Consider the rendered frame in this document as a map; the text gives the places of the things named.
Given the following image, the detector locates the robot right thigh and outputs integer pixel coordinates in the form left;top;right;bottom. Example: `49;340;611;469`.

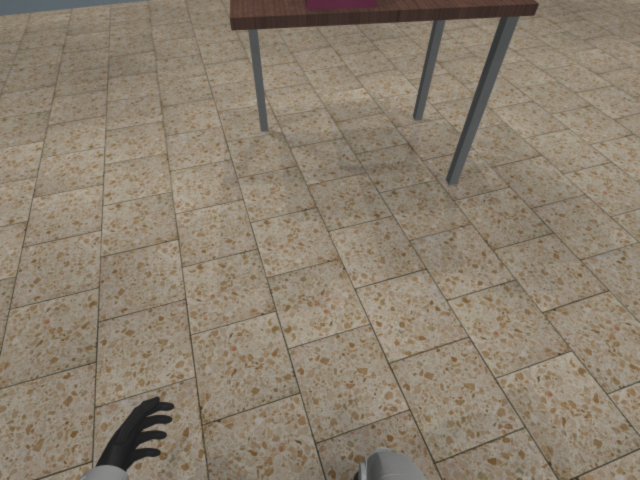
358;452;427;480

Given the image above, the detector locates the right robot shin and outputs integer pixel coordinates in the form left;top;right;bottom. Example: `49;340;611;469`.
369;447;391;457

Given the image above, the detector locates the table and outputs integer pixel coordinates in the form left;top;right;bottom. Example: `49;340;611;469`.
230;0;539;185

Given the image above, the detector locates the left robot hand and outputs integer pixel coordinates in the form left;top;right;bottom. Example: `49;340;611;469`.
95;397;174;472

